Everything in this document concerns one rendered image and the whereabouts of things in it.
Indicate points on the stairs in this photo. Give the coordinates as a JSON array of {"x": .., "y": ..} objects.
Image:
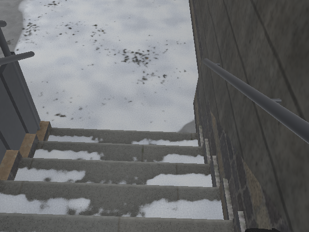
[{"x": 89, "y": 180}]

